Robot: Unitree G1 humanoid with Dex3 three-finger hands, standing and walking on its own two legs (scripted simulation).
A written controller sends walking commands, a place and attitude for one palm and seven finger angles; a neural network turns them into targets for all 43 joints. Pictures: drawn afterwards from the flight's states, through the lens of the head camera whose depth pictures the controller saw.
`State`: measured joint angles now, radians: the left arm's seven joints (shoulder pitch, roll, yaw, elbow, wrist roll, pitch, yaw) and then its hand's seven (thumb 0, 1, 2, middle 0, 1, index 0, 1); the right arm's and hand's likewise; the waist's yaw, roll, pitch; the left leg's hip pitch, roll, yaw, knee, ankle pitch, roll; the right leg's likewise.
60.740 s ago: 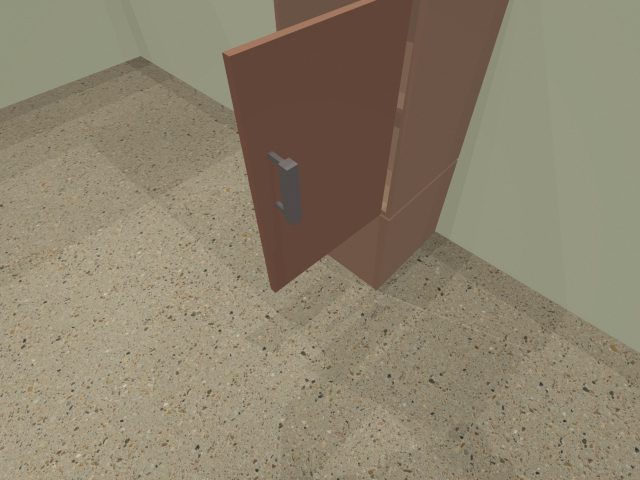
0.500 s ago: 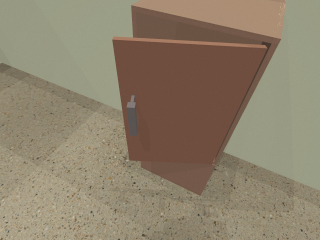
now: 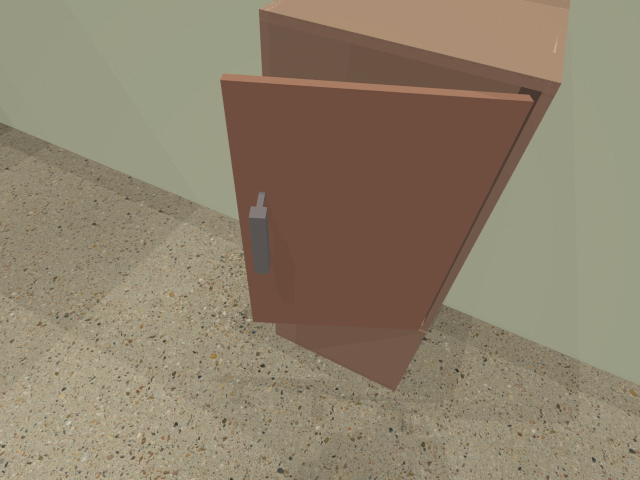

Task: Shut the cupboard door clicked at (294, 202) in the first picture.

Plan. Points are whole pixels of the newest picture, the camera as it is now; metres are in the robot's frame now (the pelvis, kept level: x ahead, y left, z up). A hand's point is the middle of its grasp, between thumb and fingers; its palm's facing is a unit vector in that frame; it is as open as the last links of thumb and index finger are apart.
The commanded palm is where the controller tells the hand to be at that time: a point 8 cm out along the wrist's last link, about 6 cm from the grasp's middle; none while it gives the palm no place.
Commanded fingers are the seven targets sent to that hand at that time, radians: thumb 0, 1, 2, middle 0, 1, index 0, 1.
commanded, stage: look again from close up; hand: left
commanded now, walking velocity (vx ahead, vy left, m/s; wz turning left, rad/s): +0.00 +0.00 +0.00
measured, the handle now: (262, 233) +0.49 +0.13 +0.00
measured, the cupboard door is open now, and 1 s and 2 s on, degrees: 25 25 25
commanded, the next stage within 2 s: raise the hand and make a fist in 0.10 s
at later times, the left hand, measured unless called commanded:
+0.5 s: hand (204, 422) +0.19 +0.15 -0.02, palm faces +0.02 -1.00 +0.02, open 6.7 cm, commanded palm +0.12 +0.22 -0.06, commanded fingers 0.00 0.90 0.90 -0.47 -0.60 -0.47 -0.60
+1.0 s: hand (198, 430) +0.19 +0.16 -0.04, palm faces +0.04 -1.00 -0.01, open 4.3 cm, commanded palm +0.15 +0.21 -0.04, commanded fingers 0.00 0.90 0.90 -0.93 -1.10 -0.93 -1.10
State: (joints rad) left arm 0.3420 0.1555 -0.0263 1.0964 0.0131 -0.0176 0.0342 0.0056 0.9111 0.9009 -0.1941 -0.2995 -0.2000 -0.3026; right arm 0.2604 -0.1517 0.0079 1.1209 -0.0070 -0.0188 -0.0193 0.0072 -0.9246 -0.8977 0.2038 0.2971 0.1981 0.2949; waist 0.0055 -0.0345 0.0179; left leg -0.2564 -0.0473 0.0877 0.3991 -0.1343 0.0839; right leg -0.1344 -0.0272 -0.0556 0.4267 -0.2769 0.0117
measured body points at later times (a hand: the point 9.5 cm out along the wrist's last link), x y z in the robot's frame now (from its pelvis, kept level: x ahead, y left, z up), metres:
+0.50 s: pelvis -0.02 -0.02 -0.07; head +0.00 -0.01 +0.38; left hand +0.18 +0.21 -0.02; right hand +0.16 -0.28 -0.13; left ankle +0.06 +0.06 -0.74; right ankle -0.01 -0.11 -0.74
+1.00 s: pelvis +0.00 -0.03 -0.09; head +0.05 -0.03 +0.35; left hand +0.18 +0.22 -0.04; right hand +0.17 -0.25 -0.18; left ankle +0.05 +0.06 -0.74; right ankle -0.01 -0.11 -0.74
